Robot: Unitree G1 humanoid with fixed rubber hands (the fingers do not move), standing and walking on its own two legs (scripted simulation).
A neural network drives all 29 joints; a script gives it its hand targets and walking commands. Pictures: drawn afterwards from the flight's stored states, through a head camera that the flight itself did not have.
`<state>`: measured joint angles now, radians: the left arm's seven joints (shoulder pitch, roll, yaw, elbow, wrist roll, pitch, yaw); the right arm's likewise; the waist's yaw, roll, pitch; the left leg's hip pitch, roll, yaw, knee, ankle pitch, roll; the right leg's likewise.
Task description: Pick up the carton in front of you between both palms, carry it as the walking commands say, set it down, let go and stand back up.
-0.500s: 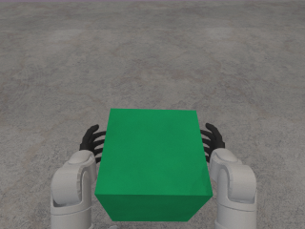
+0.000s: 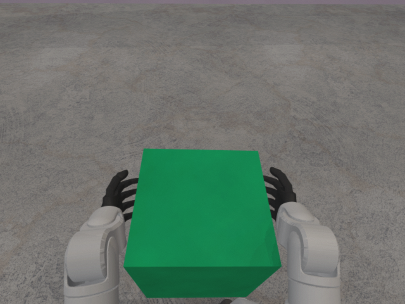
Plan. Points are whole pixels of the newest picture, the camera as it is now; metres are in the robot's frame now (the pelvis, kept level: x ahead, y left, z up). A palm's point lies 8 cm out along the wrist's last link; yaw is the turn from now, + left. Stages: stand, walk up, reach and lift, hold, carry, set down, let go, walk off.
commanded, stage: carry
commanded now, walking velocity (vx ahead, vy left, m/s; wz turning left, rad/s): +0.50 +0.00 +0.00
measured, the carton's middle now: (199, 228) +0.26 +0.00 +0.01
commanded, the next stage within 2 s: none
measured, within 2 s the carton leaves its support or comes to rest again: neither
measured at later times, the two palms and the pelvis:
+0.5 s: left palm (138, 101) +0.58 +0.15 +0.08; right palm (251, 100) +0.58 -0.15 +0.08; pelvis +0.32 +0.00 -0.01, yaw +1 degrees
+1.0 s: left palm (148, 75) +0.70 +0.14 +0.08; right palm (248, 76) +0.71 -0.16 +0.08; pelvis +0.44 -0.01 +0.00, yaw +0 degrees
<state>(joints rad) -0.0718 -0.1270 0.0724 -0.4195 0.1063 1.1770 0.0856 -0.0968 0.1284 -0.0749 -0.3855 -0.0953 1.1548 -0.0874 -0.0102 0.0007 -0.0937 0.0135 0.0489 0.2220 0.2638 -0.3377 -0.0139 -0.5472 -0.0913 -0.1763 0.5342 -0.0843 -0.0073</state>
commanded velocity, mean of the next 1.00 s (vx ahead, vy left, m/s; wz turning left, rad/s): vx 0.09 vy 0.00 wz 0.00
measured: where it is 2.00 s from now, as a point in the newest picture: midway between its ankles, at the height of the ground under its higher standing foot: (195, 278)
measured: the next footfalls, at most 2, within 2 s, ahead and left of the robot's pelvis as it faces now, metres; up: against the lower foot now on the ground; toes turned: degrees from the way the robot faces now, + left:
right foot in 0.06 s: +0.21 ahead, -0.11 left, +0.00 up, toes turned -12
left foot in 0.48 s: +0.46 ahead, +0.10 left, +0.00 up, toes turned -11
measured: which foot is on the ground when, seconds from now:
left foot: down 0.00-0.08, up 0.10-0.46, down 0.48-1.00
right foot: up 0.00-0.04, down 0.06-0.48, up 0.50-0.62, down 0.64-1.00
